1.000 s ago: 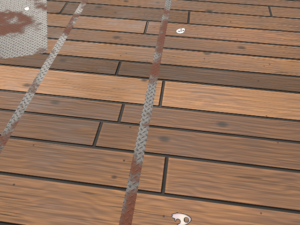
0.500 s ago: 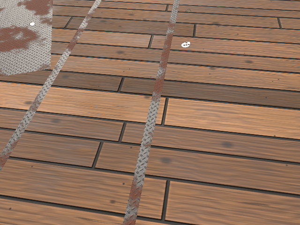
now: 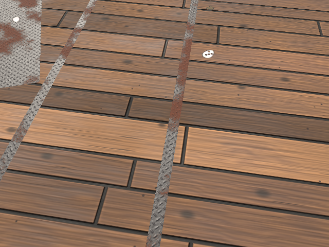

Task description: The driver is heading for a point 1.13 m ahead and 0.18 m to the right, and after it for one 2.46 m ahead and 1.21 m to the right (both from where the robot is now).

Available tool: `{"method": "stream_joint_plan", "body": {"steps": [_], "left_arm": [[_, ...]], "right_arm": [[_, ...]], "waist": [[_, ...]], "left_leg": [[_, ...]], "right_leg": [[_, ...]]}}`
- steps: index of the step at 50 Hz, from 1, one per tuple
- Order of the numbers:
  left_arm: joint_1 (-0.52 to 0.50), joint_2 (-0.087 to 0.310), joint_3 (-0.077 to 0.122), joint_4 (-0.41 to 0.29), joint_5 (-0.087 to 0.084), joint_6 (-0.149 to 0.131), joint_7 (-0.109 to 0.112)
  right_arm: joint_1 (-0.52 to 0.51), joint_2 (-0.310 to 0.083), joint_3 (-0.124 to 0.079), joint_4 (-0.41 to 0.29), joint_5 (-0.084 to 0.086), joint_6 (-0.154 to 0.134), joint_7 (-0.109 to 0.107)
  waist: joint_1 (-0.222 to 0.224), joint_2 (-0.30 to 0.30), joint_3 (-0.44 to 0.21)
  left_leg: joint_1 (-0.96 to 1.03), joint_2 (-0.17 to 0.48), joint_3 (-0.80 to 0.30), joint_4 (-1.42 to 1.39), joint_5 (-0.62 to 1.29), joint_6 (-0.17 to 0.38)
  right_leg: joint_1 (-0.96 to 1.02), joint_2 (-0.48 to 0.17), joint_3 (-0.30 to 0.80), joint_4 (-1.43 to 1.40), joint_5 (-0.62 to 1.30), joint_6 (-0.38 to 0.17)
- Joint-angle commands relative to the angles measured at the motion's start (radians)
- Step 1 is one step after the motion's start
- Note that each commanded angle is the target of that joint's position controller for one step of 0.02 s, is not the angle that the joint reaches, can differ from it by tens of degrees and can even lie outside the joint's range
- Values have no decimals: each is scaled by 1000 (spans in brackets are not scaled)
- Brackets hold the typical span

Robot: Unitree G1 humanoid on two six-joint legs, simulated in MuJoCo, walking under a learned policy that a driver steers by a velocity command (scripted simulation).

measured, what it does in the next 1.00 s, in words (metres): walks ahead: right foot, then left foot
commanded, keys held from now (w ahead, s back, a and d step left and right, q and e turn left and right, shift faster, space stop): w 1.00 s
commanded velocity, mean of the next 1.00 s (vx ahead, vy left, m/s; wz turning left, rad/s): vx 0.50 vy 0.00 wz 0.00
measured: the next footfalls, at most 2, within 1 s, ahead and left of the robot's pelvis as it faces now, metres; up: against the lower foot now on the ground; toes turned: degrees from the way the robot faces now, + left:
right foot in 0.44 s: +0.43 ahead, -0.15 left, +0.00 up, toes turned -3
left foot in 0.98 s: +0.74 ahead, +0.09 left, +0.00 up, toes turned +3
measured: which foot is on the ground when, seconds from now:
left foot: down 0.00-0.44, up 0.46-0.96, down 0.98-1.00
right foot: up 0.00-0.42, down 0.44-0.98, up 1.00-1.00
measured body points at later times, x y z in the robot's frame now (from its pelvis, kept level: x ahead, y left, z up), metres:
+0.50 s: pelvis +0.29 -0.06 +0.00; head +0.33 -0.07 +0.44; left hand +0.46 +0.20 -0.11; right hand +0.28 -0.33 -0.15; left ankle +0.11 +0.08 -0.66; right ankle +0.39 -0.15 -0.73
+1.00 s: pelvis +0.58 -0.02 -0.01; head +0.61 -0.01 +0.44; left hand +0.53 +0.25 -0.15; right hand +0.79 -0.25 -0.10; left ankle +0.70 +0.08 -0.73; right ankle +0.39 -0.15 -0.72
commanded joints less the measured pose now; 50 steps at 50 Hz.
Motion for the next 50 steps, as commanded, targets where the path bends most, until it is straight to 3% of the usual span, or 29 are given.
{"method": "stream_joint_plan", "body": {"steps": [1, 2, 4, 8, 12, 16, 19, 20, 21, 22, 23, 24, 25, 26, 27, 28, 30, 33, 35, 39, 44, 46, 47, 48, 49, 50], "left_arm": [[36, 71, 28, -61, 7, 2, 12], [51, 50, 26, -58, 8, 15, 14], [4, 58, 32, -81, 13, 27, 18], [-165, 70, 38, -140, 27, 20, 14], [-313, 48, 26, -180, 18, 9, -3], [-408, 56, 20, -224, 10, 2, -27], [-367, 94, 30, -231, 8, -8, -40], [-288, 119, 44, -213, 9, -11, -40], [-123, 165, 70, -160, 12, -11, -34], [69, 246, 93, -120, 24, -9, -24], [131, 318, 107, -95, 27, -3, -30], [120, 213, 78, -101, 21, -4, -31], [29, 166, 63, -121, 19, -7, -26], [-56, 139, 53, -143, 25, -7, -25], [-109, 110, 44, -150, 34, -8, -29], [-128, 86, 36, -148, 43, -10, -31], [-110, 92, 37, -131, 38, -14, -33], [-66, 135, 49, -109, 35, -15, -18], [-40, 137, 49, -99, 31, -8, -7], [18, 145, 49, -78, 21, -1, 2], [87, 155, 57, -37, 13, 21, 7], [72, 168, 63, -34, 11, 31, 11], [52, 177, 66, -39, 11, 35, 12], [27, 175, 65, -45, 11, 41, 13], [24, 148, 53, -55, 18, 44, 14], [109, 65, 27, -79, 31, 33, 8]], "right_arm": [[25, -68, -9, -18, -14, -18, 9], [40, -72, -10, -6, -12, -20, 9], [76, -103, -15, 14, -12, -22, -3], [157, -136, -21, 37, -8, -13, -34], [232, -156, -23, 58, 5, -4, -45], [296, -164, -29, 90, 12, 15, -48], [277, -183, -39, 90, 14, 31, -52], [251, -188, -40, 83, 14, 37, -53], [239, -166, -31, 76, 10, 42, -52], [252, -129, -12, 50, -8, 41, -52], [382, 17, 28, 46, -6, 15, -38], [323, -92, 6, 57, 21, -11, -34], [219, -151, -9, 24, 43, -26, -31], [161, -150, -9, 12, 39, -30, -37], [132, -143, -16, 9, 22, -24, -43], [152, -129, -20, 11, 16, -11, -44], [179, -86, -16, 16, 14, 14, -46], [97, -82, -18, -16, 2, 28, -50], [29, -76, -17, -38, -2, 27, -47], [-109, -54, -7, -74, 6, 18, -34], [-221, -66, -1, -123, 16, 7, -7], [-198, -89, -8, -127, 17, 0, 2], [-148, -110, -18, -116, 16, -2, 3], [-36, -139, -36, -84, 13, -3, 1], [142, -192, -61, -29, 9, -2, -7], [297, -288, -85, -1, -14, 1, -15]], "waist": [[13, 89, -86], [23, 93, -72], [29, 88, -33], [-12, 65, 1], [-63, 67, 19], [-87, 69, 44], [-42, 95, 10], [9, 106, -39], [83, 90, -141], [139, -17, -299], [65, -294, -419], [101, -203, -413], [92, -151, -264], [63, -60, -190], [34, -24, -129], [-1, -42, -113], [-26, -49, -90], [-22, -24, -43], [-6, -25, -29], [38, -35, 3], [63, -44, 40], [34, -59, 22], [1, -74, -11], [-62, -76, -78], [-134, -51, -191], [-130, 128, -357]], "left_leg": [[183, 259, -321, -341, 5, 160], [144, 248, -285, -364, 24, 170], [113, 240, -237, -402, 55, 186], [189, 232, -192, -420, 95, 171], [244, 215, -134, -416, 94, 141], [393, 272, -142, -353, 116, 135], [464, 304, -150, -262, 278, 108], [459, 284, -127, -167, 453, 91], [408, 227, -84, 26, 561, 65], [202, 163, -33, 347, 330, 27], [-213, -35, -55, 695, -340, -39], [-335, 4, -196, 825, -431, -21], [-404, 59, -181, 842, -350, -1], [-369, 115, -153, 801, -251, 2], [-324, 147, -143, 735, -192, -2], [-259, 173, -151, 693, -153, -2], [-217, 184, -141, 630, -129, -12], [-298, 194, -130, 496, -22, -43], [-327, 189, -121, 377, 88, -56], [-273, 145, -76, 148, 245, -57], [-300, 121, -77, 28, 177, -27], [-245, 104, -68, 0, 104, -1], [-158, 78, -47, -6, 72, 15], [0, 43, -16, -24, 72, 37], [264, 62, -40, 3, 100, 72], [669, 315, -401, 10, 49, 197]], "right_leg": [[-202, -115, 40, 1, 103, -13], [-186, -120, 30, -27, 106, -8], [-234, -130, 18, -101, 162, 11], [-358, -130, 8, -353, 382, 43], [-313, -79, -41, -580, 508, 46], [-349, -61, -36, -679, 433, 26], [-256, -30, -54, -721, 316, -13], [-132, 4, -86, -738, 299, -33], [93, 31, -105, -742, 312, -62], [411, -146, 96, -715, 324, -129], [748, -365, 595, -841, 146, -298], [745, -351, 683, -925, 32, -278], [620, -319, 523, -933, 77, -226], [471, -283, 398, -953, 182, -200], [340, -246, 309, -983, 272, -186], [264, -218, 249, -1013, 313, -175], [198, -198, 186, -1064, 356, -184], [190, -196, 123, -1105, 425, -194], [209, -179, 79, -1114, 438, -178], [225, -144, 6, -1124, 408, -144], [385, -211, 16, -1058, 430, -134], [432, -234, 20, -1005, 525, -117], [438, -229, 11, -948, 663, -105], [420, -197, -20, -819, 818, -85], [310, -142, -60, -605, 805, -54], [-47, -27, -107, -216, 459, 6]]}}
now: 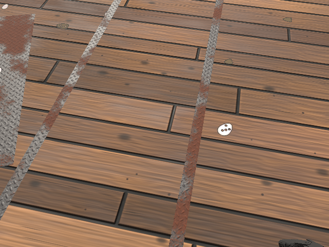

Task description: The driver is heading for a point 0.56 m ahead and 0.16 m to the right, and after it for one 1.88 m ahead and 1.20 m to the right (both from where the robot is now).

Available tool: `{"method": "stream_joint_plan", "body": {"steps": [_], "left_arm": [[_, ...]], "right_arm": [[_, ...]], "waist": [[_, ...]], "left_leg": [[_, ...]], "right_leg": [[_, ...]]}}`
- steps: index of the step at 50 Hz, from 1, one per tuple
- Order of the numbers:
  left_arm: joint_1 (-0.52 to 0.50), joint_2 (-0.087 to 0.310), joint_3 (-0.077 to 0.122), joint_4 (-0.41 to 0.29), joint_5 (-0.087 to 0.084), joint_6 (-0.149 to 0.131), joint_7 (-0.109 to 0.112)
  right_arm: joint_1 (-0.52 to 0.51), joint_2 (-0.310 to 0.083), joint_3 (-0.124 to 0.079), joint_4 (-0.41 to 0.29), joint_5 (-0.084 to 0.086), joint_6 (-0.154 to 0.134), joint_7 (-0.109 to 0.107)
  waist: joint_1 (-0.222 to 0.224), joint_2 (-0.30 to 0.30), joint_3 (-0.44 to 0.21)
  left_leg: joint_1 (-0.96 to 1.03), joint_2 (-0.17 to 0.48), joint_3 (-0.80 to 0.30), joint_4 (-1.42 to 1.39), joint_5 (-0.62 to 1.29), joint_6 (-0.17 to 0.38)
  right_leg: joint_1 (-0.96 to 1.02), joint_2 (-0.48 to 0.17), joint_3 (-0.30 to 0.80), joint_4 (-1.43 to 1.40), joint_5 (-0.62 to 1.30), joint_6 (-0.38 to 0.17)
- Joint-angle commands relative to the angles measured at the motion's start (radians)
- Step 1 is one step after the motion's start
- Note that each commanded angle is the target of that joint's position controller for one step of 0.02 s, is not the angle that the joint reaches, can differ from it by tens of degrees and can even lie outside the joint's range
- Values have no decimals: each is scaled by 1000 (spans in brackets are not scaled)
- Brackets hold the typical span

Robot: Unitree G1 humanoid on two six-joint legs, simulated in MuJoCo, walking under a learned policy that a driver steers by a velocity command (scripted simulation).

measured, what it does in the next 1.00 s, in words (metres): walks ahead, turning right: right foot, then left foot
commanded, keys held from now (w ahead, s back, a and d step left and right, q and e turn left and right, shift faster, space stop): w+e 0.32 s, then e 0.40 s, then w+e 0.08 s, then e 0.20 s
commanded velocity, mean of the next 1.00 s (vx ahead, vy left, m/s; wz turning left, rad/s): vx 0.30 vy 0.00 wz -0.46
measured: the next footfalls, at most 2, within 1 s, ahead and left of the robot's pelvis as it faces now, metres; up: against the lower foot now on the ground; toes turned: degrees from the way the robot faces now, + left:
right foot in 0.52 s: +0.43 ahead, -0.14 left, +0.00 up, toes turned -16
left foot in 0.98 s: +0.53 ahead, +0.06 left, +0.00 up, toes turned -34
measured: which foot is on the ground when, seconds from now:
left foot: down 0.00-0.52, up 0.54-0.96, down 0.98-1.00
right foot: up 0.00-0.50, down 0.52-1.00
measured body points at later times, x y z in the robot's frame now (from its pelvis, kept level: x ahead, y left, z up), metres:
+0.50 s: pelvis +0.26 -0.01 +0.00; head +0.29 -0.02 +0.45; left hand +0.49 +0.19 -0.10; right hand +0.23 -0.28 -0.14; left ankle +0.13 +0.11 -0.72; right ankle +0.39 -0.13 -0.71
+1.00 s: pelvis +0.39 -0.02 +0.01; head +0.42 -0.03 +0.46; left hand +0.66 +0.16 -0.09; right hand +0.40 -0.34 -0.09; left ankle +0.50 +0.08 -0.72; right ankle +0.39 -0.13 -0.72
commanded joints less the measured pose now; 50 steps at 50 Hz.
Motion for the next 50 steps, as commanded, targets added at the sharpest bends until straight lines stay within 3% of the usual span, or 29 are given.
{"method": "stream_joint_plan", "body": {"steps": [1, 2, 3, 4, 6, 8, 10, 13, 16, 19, 22, 24, 25, 26, 27, 28, 29, 30, 31, 33, 36, 38, 40, 41, 45, 48, 49, 50], "left_arm": [[97, -9, -26, -65, 5, -40, -8], [2, 102, 4, -77, -29, -56, -12], [-78, 130, 11, -103, -43, -63, -9], [-115, 127, 16, -107, -34, -59, -1], [-81, 88, 24, -95, -24, -29, 5], [-60, 48, 23, -89, -26, -4, 5], [-103, 52, 28, -108, -21, 7, 7], [-173, 50, 32, -136, -12, 2, -2], [-266, 33, 23, -170, -7, -4, -21], [-372, 9, 8, -229, 8, -5, -41], [-364, 32, 16, -270, 8, 0, -64], [-251, 86, 38, -265, 4, 1, -74], [-135, 135, 62, -242, 2, -3, -71], [-48, 203, 87, -230, 8, -3, -50], [-72, 299, 97, -240, 16, 6, -26], [-61, 289, 86, -283, 30, 2, -33], [-93, 235, 74, -309, 27, 6, -35], [-170, 189, 63, -319, 6, 7, -32], [-224, 158, 53, -331, -5, 11, -27], [-264, 145, 49, -346, 14, 20, -19], [-256, 182, 61, -359, 20, 24, -7], [-248, 188, 63, -370, 5, 35, 8], [-258, 187, 61, -387, -5, 44, 18], [-264, 189, 60, -392, 1, 47, 22], [-236, 188, 61, -401, 9, 63, 24], [-264, 172, 54, -426, -1, 79, 24], [-258, 148, 46, -434, -2, 83, 26], [-223, 82, 28, -443, 5, 85, 26]], "right_arm": [[448, -275, -81, 66, -11, 2, -9], [403, -198, -59, 60, -2, -1, -11], [313, -165, -48, 42, -1, -3, -15], [237, -132, -37, 31, -8, -7, -15], [176, -84, -26, 36, -27, -16, -11], [186, -91, -30, 54, -29, -23, -15], [207, -116, -38, 68, -32, -27, -26], [231, -128, -40, 79, -34, -23, -44], [245, -140, -40, 81, -27, -18, -57], [275, -157, -42, 90, -20, 6, -74], [282, -191, -52, 86, -4, 41, -87], [242, -217, -62, 63, 10, 59, -97], [215, -220, -63, 49, 13, 65, -98], [227, -208, -58, 38, 6, 58, -92], [332, -64, -19, 9, -59, 43, -74], [371, -96, -11, -5, -30, 19, -54], [258, -155, -28, -24, 8, 10, -46], [194, -156, -28, -48, 14, 13, -52], [180, -157, -32, -36, -3, 27, -66], [191, -175, -45, -50, -17, 62, -79], [205, -133, -37, -59, -24, 78, -90], [182, -128, -34, -69, -25, 81, -90], [128, -131, -33, -90, -19, 79, -81], [99, -136, -34, -100, -16, 77, -80], [72, -142, -35, -120, -12, 51, -75], [143, -148, -42, -111, -6, 37, -63], [187, -177, -53, -103, -13, 35, -61], [225, -245, -67, -106, -34, 41, -66]], "waist": [[-162, 262, -432], [-180, 177, -316], [-158, 130, -188], [-125, 64, -120], [-62, 95, -61], [-43, 90, -34], [-43, 66, -4], [-56, 50, 15], [-83, 40, 38], [-111, 27, 77], [-93, 63, 30], [-26, 97, -41], [36, 81, -101], [81, -4, -165], [-45, -267, -267], [-24, -216, -491], [24, -90, -444], [0, -32, -306], [-31, 32, -211], [-81, -14, -153], [-94, -60, -160], [-83, -72, -196], [-63, -116, -171], [-54, -135, -141], [-34, -150, -134], [-87, -164, -135], [-102, -138, -143], [-83, 38, -182]], "left_leg": [[935, 390, -747, -178, -183, 273], [850, 359, -671, -211, -266, 217], [696, 335, -518, -234, -216, 173], [546, 300, -408, -271, -153, 148], [370, 242, -258, -344, -87, 115], [317, 229, -169, -389, -25, 120], [324, 228, -103, -409, 43, 122], [370, 216, -15, -418, 113, 105], [391, 202, 70, -431, 133, 81], [447, 211, 143, -353, 379, 65], [545, 240, 165, -214, 628, 52], [568, 239, 166, -36, 811, 27], [543, 209, 171, 130, 763, -2], [401, 147, 179, 388, 505, -63], [35, -7, 147, 734, -538, -125], [-115, -100, -86, 962, -697, -138], [-163, -45, -158, 965, -597, -114], [-202, -9, -139, 887, -496, -103], [-177, 26, -133, 812, -438, -110], [-61, 44, -137, 707, -392, -110], [-20, 17, -116, 548, -352, -130], [-20, 17, -123, 452, -279, -142], [-27, 8, -125, 350, -216, -143], [-26, 0, -127, 301, -209, -143], [46, -36, -131, 158, -221, -136], [188, -48, -113, -63, -148, -106], [298, 14, -140, -145, -79, -83], [434, 236, -315, -180, -8, -4]], "right_leg": [[-659, 80, 109, 777, -115, -28], [-768, 23, 193, 876, -101, -49], [-800, -29, 165, 864, -3, -64], [-752, -76, 149, 808, 90, -64], [-635, -125, 160, 726, 185, -64], [-623, -130, 161, 697, 227, -58], [-689, -127, 178, 642, 311, -48], [-750, -109, 184, 493, 466, -36], [-725, -97, 114, 333, 578, -36], [-709, -70, 32, 207, 580, -39], [-655, -20, -26, 166, 459, -62], [-521, 41, -60, 147, 361, -97], [-375, 72, -56, 60, 422, -126], [-161, 26, 47, -20, 694, -170], [172, -224, 373, 133, 1255, -303], [318, -380, 734, 36, 1147, -487], [246, -324, 630, -22, 1012, -438], [110, -273, 521, -53, 870, -380], [-45, -232, 458, -90, 781, -338], [-248, -185, 415, -139, 686, -313], [-320, -141, 361, -135, 753, -298], [-317, -120, 379, -156, 480, -282], [-340, -97, 428, -205, 102, -256], [-352, -91, 443, -207, 75, -246], [-322, -80, 475, -140, 188, -227], [-324, -55, 510, -53, 303, -189], [-376, -18, 488, 13, 287, -149], [-502, 67, 366, 229, 44, -88]]}}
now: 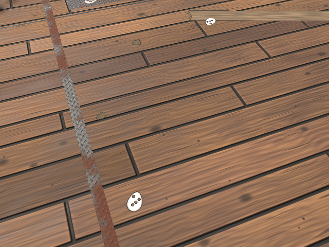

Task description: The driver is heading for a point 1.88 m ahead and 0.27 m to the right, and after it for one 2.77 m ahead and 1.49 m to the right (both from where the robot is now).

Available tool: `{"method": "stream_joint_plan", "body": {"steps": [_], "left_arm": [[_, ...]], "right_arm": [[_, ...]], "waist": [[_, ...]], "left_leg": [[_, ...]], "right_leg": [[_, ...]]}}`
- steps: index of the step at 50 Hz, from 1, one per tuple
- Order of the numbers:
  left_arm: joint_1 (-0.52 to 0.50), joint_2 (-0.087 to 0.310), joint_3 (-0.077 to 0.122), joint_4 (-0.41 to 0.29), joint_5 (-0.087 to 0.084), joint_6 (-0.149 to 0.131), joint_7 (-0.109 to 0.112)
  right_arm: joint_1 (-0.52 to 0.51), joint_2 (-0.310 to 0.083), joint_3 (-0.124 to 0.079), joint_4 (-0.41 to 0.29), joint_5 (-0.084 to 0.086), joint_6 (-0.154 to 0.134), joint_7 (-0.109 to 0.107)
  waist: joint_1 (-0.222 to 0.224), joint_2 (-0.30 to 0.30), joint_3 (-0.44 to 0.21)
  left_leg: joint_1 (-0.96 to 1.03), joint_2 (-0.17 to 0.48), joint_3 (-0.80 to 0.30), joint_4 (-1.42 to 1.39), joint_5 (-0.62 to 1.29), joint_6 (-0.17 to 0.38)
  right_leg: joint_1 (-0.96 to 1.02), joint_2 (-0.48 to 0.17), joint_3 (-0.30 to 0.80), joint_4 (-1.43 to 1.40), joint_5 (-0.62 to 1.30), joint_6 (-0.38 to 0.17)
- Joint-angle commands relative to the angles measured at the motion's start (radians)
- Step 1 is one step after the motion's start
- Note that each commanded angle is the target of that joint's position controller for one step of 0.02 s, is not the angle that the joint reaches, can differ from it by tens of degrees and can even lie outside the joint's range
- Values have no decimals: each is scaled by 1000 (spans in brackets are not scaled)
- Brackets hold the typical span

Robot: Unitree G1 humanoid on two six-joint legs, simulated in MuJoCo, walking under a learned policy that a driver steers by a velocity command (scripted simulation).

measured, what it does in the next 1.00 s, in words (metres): steps on the spot, turning right: right foot, then left foot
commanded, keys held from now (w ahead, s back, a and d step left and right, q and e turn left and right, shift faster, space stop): e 0.28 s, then no key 0.72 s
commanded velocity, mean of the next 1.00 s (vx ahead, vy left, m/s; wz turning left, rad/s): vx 0.02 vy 0.00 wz -0.30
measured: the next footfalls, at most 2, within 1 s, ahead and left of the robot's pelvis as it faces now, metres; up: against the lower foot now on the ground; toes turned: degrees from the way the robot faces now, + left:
right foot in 0.38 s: +0.06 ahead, -0.14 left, +0.00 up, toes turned -14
left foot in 0.74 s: +0.10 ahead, +0.09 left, +0.00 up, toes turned -15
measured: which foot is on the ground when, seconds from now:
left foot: down 0.00-0.38, up 0.40-0.72, down 0.74-1.00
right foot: down 0.00-0.00, up 0.02-0.36, down 0.38-1.00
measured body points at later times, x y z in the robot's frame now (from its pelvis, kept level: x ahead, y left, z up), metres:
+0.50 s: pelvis +0.03 -0.03 +0.01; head +0.06 -0.07 +0.45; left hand +0.27 +0.17 -0.07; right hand +0.07 -0.34 -0.12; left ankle +0.03 +0.13 -0.66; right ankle +0.02 -0.13 -0.73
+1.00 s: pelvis +0.04 -0.02 +0.00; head +0.05 -0.02 +0.45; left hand +0.23 +0.19 -0.11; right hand +0.08 -0.30 -0.11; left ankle +0.06 +0.10 -0.73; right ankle +0.02 -0.13 -0.73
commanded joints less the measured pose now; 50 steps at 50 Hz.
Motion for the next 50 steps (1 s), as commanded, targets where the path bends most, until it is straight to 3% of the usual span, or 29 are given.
{"method": "stream_joint_plan", "body": {"steps": [1, 2, 3, 4, 5, 7, 10, 14, 16, 17, 18, 19, 20, 21, 22, 23, 25, 26, 30, 33, 35, 36, 37, 38, 39, 40, 41, 44, 50], "left_arm": [[-15, 66, 13, -134, -6, -15, 0], [10, 152, 36, -119, 9, -26, -8], [28, 176, 49, -92, 0, -22, -13], [49, 159, 51, -68, -4, -8, -9], [46, 139, 47, -70, -3, 3, -8], [10, 87, 30, -91, -13, 13, -17], [-63, 56, 16, -137, -13, 14, -28], [-73, 70, 19, -158, -10, 16, -48], [-59, 75, 24, -158, -10, 19, -54], [-26, 69, 27, -146, -9, 18, -56], [17, 75, 33, -127, -6, 15, -53], [50, 114, 45, -123, -4, 11, -43], [66, 225, 60, -150, 13, 7, -24], [74, 183, 40, -145, 39, -11, -30], [61, 149, 28, -132, 42, -28, -37], [16, 129, 21, -117, 32, -38, -37], [-57, 114, 11, -113, 15, -38, -31], [-73, 103, 4, -109, 19, -38, -27], [-93, 72, -5, -86, 23, -38, -20], [-75, 78, -7, -60, 26, -31, -23], [-97, 56, -20, -46, 17, -30, -26], [-77, 37, -27, -29, 13, -33, -28], [-42, 20, -33, -15, 24, -40, -30], [3, 32, -27, -7, 35, -47, -37], [-17, 20, -29, -5, 37, -46, -35], [-67, 49, -23, -2, 33, -42, -31], [-85, 46, -20, -2, 28, -36, -25], [-64, 32, -20, 16, 26, -24, -21], [-38, 19, -18, 67, 20, -34, -18]], "right_arm": [[109, -251, -66, -40, -51, 1, 0], [65, -198, -57, -73, -41, 0, -3], [31, -147, -46, -91, -28, 4, -10], [1, -125, -40, -103, -17, 9, -12], [-9, -122, -39, -105, -6, 14, -15], [6, -132, -42, -105, -8, 26, -20], [37, -159, -54, -104, -9, 43, -27], [32, -202, -71, -107, 9, 45, -13], [41, -206, -72, -98, 25, 42, -4], [28, -204, -70, -95, 37, 42, -1], [40, -180, -62, -85, 43, 40, 2], [95, -131, -47, -66, 24, 35, 10], [95, -44, -9, -111, -40, 29, 22], [42, -94, -26, -119, -18, 28, 15], [2, -146, -39, -119, 9, 35, 8], [5, -146, -42, -109, 15, 42, 3], [35, -144, -46, -82, 1, 57, -11], [57, -134, -45, -74, 2, 61, -10], [54, -73, -19, -71, 5, 64, -6], [41, -83, -16, -77, 7, 64, -1], [77, -72, -12, -60, 3, 58, 6], [92, -71, -7, -54, -10, 54, 11], [101, -110, -11, -56, -24, 50, 10], [88, -173, -23, -60, -19, 49, 8], [53, -137, -20, -48, -9, 46, 15], [29, -92, -7, -62, -13, 39, 20], [27, -82, -3, -56, -20, 31, 19], [60, -77, 3, -43, -14, 14, 14], [78, -72, 9, -31, -9, 19, 2]], "waist": [[-12, 347, -97], [-12, 276, -95], [-6, 194, -95], [5, 146, -82], [1, 144, -65], [-16, 159, -42], [-54, 198, -64], [-60, 227, -85], [-53, 224, -80], [-27, 214, -80], [-8, 185, -89], [-8, 71, -123], [-36, -261, -171], [18, -238, -218], [32, -160, -175], [8, -140, -133], [-23, -116, -103], [-40, -116, -108], [-31, -123, -109], [-9, -130, -93], [-42, -111, -75], [-55, -81, -67], [-34, -20, -74], [23, 104, -61], [22, 179, -49], [-4, 142, -11], [-9, 128, -8], [-18, 87, -1], [-27, 25, -10]], "left_leg": [[290, 419, -447, -228, 264, 263], [286, 449, -447, -209, 317, 309], [278, 391, -324, -178, 348, 270], [272, 325, -224, -158, 345, 225], [265, 304, -174, -157, 354, 211], [232, 262, -71, -183, 366, 210], [269, 273, -8, -185, 354, 226], [240, 310, 41, -171, 334, 222], [241, 318, 34, -136, 310, 210], [227, 308, 47, -96, 291, 189], [182, 283, 73, -35, 252, 151], [78, 232, 142, 90, 126, 76], [-189, 118, 223, 399, -412, -30], [-246, 77, 88, 561, -520, -53], [-244, 91, 55, 627, -472, -50], [-252, 96, 46, 621, -413, -43], [-198, 98, 40, 594, -307, -50], [-149, 86, 47, 588, -265, -54], [-41, 81, 57, 339, -216, -53], [34, 67, 70, 191, -210, -41], [135, 54, 86, 1, -77, -20], [213, 60, 73, -107, 62, -3], [280, 124, -3, -111, 208, 22], [267, 173, -21, -69, 237, 60], [130, 161, -33, -100, 0, 92], [71, 133, -20, -125, -96, 78], [56, 121, -6, -128, -111, 58], [85, 98, 21, -99, -68, 36], [119, 85, 32, -73, -21, 42]], "right_leg": [[-286, 19, -74, 301, -419, 12], [-317, -64, -47, 499, -391, 47], [-313, -81, -55, 574, -325, 68], [-307, -95, -73, 617, -279, 90], [-324, -108, -85, 649, -233, 106], [-297, -124, -141, 601, -170, 125], [-244, -156, -180, 430, -136, 134], [-77, -163, -236, 226, -125, 103], [-9, -147, -247, 101, -103, 72], [59, -130, -262, -15, -32, 47], [172, -109, -263, -136, 65, 18], [340, -173, -162, -191, 269, -13], [526, -476, 196, -156, 719, -130], [423, -568, 257, -163, 736, -304], [373, -501, 178, -181, 645, -291], [344, -439, 108, -184, 563, -236], [265, -386, 38, -194, 528, -187], [230, -369, 12, -199, 543, -185], [218, -341, -20, -203, 423, -178], [207, -357, 29, -208, 305, -193], [165, -334, 32, -195, 193, -161], [129, -309, 22, -192, 120, -117], [90, -262, -4, -161, 22, -60], [69, -192, -67, -136, -68, -20], [154, -155, -122, -132, -66, 15], [187, -159, -119, -111, -38, 23], [197, -164, -118, -101, -13, 15], [178, -177, -98, -109, 34, -3], [175, -178, -101, -107, 84, 9]]}}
